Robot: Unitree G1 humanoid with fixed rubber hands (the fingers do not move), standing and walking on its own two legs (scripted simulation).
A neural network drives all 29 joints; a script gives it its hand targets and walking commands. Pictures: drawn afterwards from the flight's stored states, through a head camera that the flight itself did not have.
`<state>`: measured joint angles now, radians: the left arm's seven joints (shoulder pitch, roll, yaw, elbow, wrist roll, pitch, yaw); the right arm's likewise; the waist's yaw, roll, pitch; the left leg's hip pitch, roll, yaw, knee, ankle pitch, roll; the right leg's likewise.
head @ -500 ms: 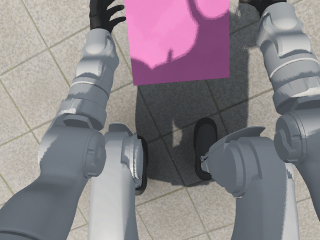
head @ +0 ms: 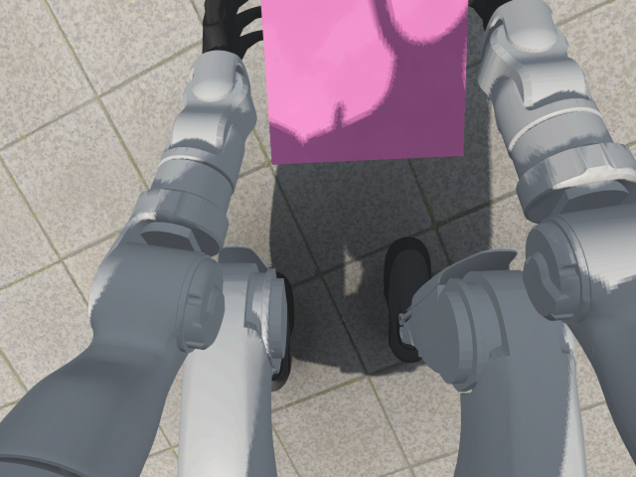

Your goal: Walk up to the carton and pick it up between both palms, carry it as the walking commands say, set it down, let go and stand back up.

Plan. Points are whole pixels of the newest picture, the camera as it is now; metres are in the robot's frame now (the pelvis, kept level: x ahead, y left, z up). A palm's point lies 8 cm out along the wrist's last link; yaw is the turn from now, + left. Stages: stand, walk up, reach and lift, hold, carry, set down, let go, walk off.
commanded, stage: reach and lift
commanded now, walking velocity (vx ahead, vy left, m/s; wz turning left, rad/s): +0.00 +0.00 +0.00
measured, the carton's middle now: (356, 56) +0.52 +0.00 -0.24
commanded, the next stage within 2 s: none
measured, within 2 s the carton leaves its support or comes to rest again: leaves its support in 0.50 s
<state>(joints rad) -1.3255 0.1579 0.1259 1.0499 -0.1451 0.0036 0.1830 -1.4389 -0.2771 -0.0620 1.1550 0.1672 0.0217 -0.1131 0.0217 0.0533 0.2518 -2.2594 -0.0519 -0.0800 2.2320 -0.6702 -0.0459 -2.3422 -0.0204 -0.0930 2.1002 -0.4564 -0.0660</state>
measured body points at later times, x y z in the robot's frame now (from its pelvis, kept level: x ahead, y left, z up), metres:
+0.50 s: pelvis -0.01 +0.00 -0.01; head +0.35 +0.00 +0.26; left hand +0.52 +0.13 -0.17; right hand +0.56 -0.13 -0.16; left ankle +0.08 +0.13 -0.34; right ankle +0.14 -0.10 -0.34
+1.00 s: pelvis -0.04 +0.00 +0.02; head +0.30 -0.01 +0.30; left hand +0.50 +0.12 -0.12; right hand +0.54 -0.13 -0.10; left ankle +0.08 +0.14 -0.34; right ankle +0.14 -0.10 -0.34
